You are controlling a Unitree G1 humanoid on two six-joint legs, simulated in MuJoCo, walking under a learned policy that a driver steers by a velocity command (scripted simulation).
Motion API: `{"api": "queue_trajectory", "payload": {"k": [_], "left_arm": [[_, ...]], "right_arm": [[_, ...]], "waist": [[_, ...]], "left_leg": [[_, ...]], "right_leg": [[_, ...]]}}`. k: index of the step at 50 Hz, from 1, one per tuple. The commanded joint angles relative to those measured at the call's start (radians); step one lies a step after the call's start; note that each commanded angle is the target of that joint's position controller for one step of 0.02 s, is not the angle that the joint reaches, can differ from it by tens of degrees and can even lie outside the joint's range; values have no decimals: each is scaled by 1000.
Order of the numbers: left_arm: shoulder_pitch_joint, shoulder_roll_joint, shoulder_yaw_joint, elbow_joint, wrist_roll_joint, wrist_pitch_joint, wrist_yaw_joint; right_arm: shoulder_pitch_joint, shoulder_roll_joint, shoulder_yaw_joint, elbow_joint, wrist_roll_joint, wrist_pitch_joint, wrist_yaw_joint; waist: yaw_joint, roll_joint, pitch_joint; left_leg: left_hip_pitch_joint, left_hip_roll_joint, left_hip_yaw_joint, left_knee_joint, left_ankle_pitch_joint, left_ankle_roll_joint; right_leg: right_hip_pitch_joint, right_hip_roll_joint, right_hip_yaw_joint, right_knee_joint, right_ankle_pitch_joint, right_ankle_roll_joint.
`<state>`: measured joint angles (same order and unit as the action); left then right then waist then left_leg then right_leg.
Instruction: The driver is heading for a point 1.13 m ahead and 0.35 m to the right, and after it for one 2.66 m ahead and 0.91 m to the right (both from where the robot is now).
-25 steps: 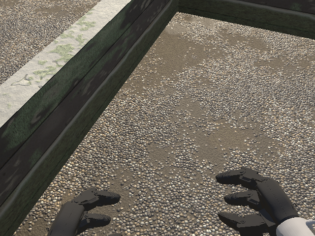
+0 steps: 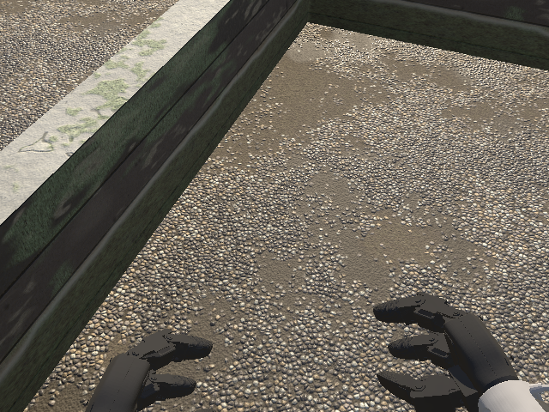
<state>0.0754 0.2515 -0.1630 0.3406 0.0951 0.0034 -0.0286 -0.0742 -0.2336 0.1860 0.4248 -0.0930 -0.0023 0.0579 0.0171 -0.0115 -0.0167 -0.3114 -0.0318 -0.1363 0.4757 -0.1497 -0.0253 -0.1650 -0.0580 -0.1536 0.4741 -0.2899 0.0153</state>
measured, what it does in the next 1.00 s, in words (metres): stands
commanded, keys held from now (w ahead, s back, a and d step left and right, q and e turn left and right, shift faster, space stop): w+shift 1.00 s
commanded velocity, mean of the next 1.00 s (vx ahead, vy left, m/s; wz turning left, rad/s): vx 1.00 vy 0.00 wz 0.00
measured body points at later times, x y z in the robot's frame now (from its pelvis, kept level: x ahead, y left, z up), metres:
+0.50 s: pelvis +0.00 +0.00 +0.00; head -0.01 +0.01 +0.45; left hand +0.25 +0.18 -0.01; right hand +0.29 -0.16 +0.01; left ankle +0.07 +0.13 -0.74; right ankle -0.02 -0.12 -0.74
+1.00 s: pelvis +0.00 +0.00 +0.00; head -0.01 +0.01 +0.45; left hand +0.25 +0.18 -0.01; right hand +0.29 -0.16 +0.01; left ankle +0.07 +0.13 -0.74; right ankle -0.02 -0.12 -0.74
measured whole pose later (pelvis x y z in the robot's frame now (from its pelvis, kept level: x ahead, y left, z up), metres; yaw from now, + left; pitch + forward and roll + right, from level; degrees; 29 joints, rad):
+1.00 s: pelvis +0.00 +0.00 +0.00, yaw +0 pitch -1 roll -1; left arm 0.07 0.24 -0.17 0.34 0.10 0.01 -0.03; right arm -0.07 -0.23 0.19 0.43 -0.10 0.00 0.05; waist 0.02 -0.01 -0.02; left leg -0.31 -0.03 -0.14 0.46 -0.15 -0.03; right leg -0.16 -0.05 -0.12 0.47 -0.29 0.02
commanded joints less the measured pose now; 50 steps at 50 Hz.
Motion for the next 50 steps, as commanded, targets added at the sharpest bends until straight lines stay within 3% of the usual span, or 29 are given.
{"api": "queue_trajectory", "payload": {"k": [1,50], "left_arm": [[-119,68,30,-114,0,-20,3],[-122,56,24,-115,3,-18,2]], "right_arm": [[-167,-80,-37,-115,0,-21,-4],[-164,-71,-31,-114,-4,-19,-8]], "waist": [[-1,26,-130],[-2,24,-133]], "left_leg": [[14,84,-96,-63,137,8],[29,86,-98,-71,137,10]], "right_leg": [[57,-91,149,-96,19,-11],[46,-82,176,-101,28,-13]]}}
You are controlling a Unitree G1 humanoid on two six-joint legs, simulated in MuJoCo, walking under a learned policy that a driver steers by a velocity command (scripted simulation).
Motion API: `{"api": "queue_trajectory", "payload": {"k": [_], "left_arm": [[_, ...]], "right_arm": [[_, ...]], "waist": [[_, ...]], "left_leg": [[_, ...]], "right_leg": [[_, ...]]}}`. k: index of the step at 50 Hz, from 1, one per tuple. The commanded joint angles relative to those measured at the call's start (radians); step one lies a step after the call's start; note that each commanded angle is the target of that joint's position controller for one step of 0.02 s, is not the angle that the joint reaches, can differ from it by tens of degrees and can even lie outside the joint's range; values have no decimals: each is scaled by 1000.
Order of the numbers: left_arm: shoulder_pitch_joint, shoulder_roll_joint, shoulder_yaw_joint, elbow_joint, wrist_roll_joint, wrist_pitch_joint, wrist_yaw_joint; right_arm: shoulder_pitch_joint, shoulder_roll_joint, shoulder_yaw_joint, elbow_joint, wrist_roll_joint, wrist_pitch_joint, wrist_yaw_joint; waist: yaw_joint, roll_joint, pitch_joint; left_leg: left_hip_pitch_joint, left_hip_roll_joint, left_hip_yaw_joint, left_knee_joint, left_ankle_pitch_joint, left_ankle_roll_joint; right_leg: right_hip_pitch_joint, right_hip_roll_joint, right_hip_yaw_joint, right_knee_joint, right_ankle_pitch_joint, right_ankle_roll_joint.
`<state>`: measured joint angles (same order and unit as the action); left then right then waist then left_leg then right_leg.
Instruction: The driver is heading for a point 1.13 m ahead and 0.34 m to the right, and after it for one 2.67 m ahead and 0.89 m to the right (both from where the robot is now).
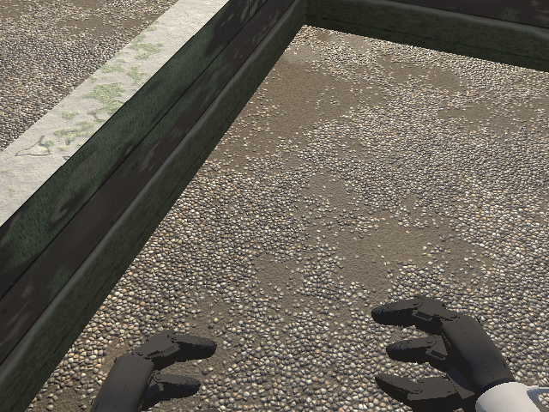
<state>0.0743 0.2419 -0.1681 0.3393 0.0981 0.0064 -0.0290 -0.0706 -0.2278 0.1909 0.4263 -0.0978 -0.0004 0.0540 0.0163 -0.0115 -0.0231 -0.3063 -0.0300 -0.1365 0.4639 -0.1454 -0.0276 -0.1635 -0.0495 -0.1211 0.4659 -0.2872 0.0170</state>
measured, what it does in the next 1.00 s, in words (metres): stands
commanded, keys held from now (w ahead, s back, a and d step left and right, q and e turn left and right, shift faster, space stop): w+shift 1.00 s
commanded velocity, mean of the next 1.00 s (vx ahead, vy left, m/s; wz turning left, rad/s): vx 1.00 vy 0.00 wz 0.00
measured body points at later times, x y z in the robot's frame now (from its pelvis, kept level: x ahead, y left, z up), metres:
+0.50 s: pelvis +0.00 +0.00 +0.00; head -0.01 +0.01 +0.45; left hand +0.25 +0.18 -0.01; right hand +0.28 -0.15 +0.01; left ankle +0.07 +0.13 -0.74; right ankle -0.02 -0.12 -0.74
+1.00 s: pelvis +0.00 +0.00 +0.00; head -0.01 +0.01 +0.45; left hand +0.25 +0.17 -0.01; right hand +0.28 -0.16 +0.01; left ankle +0.07 +0.13 -0.74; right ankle -0.03 -0.13 -0.74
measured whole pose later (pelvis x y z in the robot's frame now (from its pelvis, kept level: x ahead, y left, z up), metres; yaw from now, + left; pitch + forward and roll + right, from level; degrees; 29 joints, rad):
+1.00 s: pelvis +0.00 +0.00 +0.00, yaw -1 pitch -1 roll -1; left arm 0.07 0.24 -0.17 0.34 0.10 0.01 -0.03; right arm -0.06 -0.23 0.19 0.42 -0.10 0.00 0.05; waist 0.02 -0.01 -0.03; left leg -0.30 -0.03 -0.14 0.46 -0.14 -0.03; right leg -0.17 -0.04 -0.09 0.46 -0.28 0.02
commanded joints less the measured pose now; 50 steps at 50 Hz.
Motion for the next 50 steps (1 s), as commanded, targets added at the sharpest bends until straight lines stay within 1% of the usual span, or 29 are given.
{"api": "queue_trajectory", "payload": {"k": [1,50], "left_arm": [[-121,65,29,-114,0,-21,3],[-128,58,25,-114,1,-19,2]], "right_arm": [[-167,-77,-36,-115,1,-21,-4],[-160,-73,-33,-117,-2,-19,-7]], "waist": [[-1,24,-126],[-2,22,-128]], "left_leg": [[24,84,-98,-59,133,12],[37,86,-96,-65,129,13]], "right_leg": [[45,-91,144,-93,26,-15],[31,-81,168,-95,29,-16]]}}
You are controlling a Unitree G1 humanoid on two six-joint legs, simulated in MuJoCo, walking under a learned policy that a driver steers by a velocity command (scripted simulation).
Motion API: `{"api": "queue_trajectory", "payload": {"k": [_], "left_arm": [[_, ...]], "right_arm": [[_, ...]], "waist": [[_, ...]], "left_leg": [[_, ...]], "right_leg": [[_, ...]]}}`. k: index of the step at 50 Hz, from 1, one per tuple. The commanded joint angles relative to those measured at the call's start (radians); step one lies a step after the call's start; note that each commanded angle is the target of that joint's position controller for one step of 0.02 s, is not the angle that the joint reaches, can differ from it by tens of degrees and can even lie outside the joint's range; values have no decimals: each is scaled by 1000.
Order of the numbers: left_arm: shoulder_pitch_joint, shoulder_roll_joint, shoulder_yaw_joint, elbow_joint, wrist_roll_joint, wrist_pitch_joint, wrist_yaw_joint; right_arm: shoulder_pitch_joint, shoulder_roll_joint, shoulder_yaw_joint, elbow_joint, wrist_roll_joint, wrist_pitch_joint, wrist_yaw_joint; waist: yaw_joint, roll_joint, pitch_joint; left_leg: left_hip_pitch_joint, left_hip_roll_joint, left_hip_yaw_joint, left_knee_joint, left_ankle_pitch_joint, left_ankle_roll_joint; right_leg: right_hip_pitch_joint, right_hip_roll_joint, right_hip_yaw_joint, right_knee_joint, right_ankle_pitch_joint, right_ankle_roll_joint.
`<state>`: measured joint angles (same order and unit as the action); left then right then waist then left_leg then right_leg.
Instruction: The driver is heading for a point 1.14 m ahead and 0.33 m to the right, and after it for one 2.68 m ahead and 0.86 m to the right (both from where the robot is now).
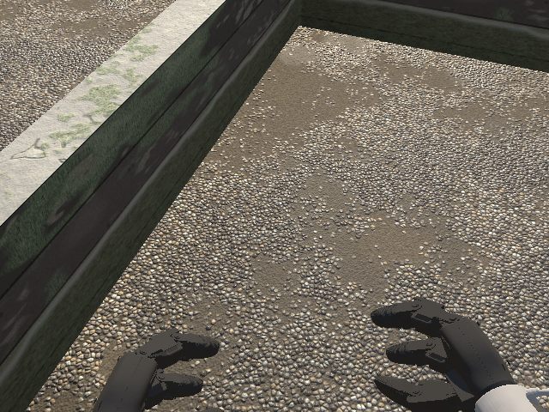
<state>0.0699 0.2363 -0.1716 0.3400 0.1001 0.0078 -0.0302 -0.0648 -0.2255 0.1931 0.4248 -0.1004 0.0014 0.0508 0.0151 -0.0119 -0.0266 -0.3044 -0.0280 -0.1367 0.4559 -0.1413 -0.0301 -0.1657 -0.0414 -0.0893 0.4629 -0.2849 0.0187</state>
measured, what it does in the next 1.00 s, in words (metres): stands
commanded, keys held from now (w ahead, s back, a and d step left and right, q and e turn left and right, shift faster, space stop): w+shift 1.00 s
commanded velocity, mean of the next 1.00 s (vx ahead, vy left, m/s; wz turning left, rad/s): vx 1.00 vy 0.00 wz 0.00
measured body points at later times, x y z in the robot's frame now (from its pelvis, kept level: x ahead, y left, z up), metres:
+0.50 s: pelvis +0.00 +0.00 +0.00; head -0.01 +0.01 +0.45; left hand +0.25 +0.17 -0.01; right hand +0.28 -0.16 +0.01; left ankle +0.07 +0.13 -0.74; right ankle -0.02 -0.13 -0.74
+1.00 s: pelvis +0.00 +0.00 +0.00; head -0.01 +0.01 +0.45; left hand +0.25 +0.17 -0.01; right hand +0.28 -0.16 +0.01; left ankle +0.07 +0.13 -0.74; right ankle -0.02 -0.13 -0.74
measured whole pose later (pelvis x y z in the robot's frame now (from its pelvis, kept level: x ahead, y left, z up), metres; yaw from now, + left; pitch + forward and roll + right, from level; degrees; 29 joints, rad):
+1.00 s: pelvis +0.00 +0.00 +0.00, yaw -1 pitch -1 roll -1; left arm 0.06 0.23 -0.17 0.34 0.10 0.01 -0.03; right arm -0.06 -0.22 0.19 0.42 -0.10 0.00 0.05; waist 0.01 -0.01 -0.03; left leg -0.30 -0.03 -0.14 0.45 -0.14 -0.03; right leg -0.17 -0.03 -0.06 0.46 -0.28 0.02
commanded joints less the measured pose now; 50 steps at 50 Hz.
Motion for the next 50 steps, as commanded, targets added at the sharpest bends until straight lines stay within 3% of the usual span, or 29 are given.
{"api": "queue_trajectory", "payload": {"k": [1,50], "left_arm": [[-124,63,29,-115,0,-21,3],[-132,59,26,-114,1,-20,2]], "right_arm": [[-166,-76,-35,-115,1,-21,-4],[-158,-74,-34,-118,-1,-19,-7]], "waist": [[-1,22,-124],[-2,20,-125]], "left_leg": [[35,84,-96,-57,125,15],[46,85,-92,-60,120,15]], "right_leg": [[33,-89,137,-92,27,-18],[18,-79,157,-92,28,-18]]}}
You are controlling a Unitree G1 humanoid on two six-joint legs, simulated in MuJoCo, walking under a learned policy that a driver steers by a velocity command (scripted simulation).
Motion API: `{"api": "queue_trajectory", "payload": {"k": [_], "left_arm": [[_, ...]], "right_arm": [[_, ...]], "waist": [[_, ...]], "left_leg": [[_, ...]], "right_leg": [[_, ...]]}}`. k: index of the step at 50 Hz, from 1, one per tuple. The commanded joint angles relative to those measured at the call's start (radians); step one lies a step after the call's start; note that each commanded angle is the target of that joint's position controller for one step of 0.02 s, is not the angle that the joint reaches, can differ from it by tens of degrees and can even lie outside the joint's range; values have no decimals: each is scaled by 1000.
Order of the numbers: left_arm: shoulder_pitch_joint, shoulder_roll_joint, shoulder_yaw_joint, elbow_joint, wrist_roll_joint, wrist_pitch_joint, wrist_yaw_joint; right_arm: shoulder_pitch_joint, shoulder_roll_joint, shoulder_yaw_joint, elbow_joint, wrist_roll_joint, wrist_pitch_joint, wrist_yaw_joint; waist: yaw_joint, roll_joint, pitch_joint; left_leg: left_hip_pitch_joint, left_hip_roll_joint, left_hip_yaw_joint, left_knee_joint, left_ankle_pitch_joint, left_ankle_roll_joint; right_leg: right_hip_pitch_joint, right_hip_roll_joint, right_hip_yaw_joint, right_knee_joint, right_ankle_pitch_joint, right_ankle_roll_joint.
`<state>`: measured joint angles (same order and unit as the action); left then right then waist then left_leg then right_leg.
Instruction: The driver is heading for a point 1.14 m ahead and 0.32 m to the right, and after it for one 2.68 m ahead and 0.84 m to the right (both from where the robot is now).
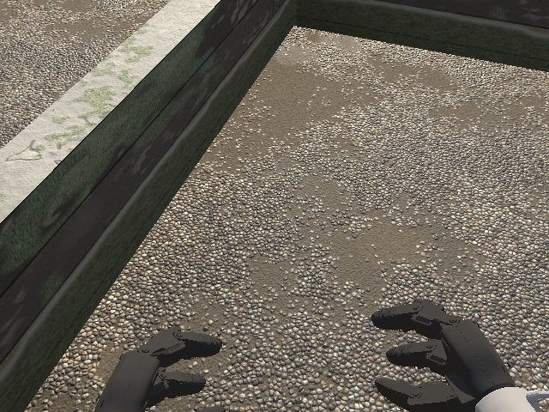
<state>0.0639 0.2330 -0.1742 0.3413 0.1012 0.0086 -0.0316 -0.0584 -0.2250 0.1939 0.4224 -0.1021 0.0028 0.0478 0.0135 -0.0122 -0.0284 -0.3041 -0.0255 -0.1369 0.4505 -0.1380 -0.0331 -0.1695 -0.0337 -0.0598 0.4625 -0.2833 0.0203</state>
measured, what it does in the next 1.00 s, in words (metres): stands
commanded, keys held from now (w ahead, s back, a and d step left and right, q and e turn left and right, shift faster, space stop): w+shift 0.80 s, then shift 0.20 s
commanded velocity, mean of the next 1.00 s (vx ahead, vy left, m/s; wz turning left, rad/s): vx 0.93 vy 0.00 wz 0.00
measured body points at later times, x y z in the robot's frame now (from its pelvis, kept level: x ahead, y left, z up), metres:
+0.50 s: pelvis +0.00 +0.00 +0.00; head -0.01 +0.01 +0.45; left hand +0.25 +0.17 -0.01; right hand +0.28 -0.16 +0.01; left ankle +0.07 +0.13 -0.74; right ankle -0.02 -0.13 -0.74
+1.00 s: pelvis +0.00 +0.00 +0.01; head -0.02 +0.00 +0.46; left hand +0.22 +0.19 -0.04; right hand +0.25 -0.18 -0.02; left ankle +0.07 +0.13 -0.74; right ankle -0.02 -0.13 -0.74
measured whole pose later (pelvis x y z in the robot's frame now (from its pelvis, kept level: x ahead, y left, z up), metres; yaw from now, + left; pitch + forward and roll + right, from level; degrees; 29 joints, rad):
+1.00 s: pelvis +0.00 +0.00 +0.01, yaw +0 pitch -1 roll +0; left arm 0.16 0.24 -0.15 0.43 0.06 0.02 -0.04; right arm 0.02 -0.22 0.16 0.51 -0.06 0.03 0.04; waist 0.01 0.00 -0.05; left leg -0.24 -0.02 -0.14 0.35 -0.10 -0.03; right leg -0.10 -0.02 -0.04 0.37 -0.24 0.02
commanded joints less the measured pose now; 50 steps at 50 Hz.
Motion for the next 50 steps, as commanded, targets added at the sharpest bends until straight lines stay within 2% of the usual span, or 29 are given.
{"api": "queue_trajectory", "payload": {"k": [1,40,42,44,47,50], "left_arm": [[-126,62,29,-115,0,-21,3],[-132,60,27,-114,0,-20,2],[-88,53,26,-90,-4,-18,2],[-24,70,36,-51,-17,-14,-1],[25,93,54,-2,-36,-4,-6],[76,104,74,48,-52,7,-8]], "right_arm": [[-164,-75,-35,-115,1,-21,-4],[-157,-75,-35,-117,0,-20,-6],[-124,-77,-37,-91,4,-14,-8],[-80,-89,-48,-56,19,-5,-10],[-25,-92,-64,-9,38,14,-11],[31,-93,-81,40,48,30,-15]], "waist": [[-1,21,-124],[-2,19,-124],[6,47,-153],[12,58,-160],[1,28,-94],[-5,18,-33]], "left_leg": [[46,82,-92,-55,117,18],[53,83,-87,-57,112,17],[93,107,-115,-79,235,29],[129,118,-130,-93,279,48],[129,107,-126,-134,157,60],[110,90,-109,-175,57,66]], "right_leg": [[22,-86,128,-92,27,-19],[11,-79,142,-91,27,-19],[29,-79,144,-93,69,-16],[49,-84,152,-116,79,-24],[33,-81,156,-181,18,-50],[35,-73,155,-233,-22,-71]]}}
Velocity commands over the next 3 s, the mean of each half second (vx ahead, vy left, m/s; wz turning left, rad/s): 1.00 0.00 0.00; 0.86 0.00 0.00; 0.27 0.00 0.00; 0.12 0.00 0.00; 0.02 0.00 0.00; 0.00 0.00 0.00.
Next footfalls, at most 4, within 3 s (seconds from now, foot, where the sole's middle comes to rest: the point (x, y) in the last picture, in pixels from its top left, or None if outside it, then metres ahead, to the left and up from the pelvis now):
none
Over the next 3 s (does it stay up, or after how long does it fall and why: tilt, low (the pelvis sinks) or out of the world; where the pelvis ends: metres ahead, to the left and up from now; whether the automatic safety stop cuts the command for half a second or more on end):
stays up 0.02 0.00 0.01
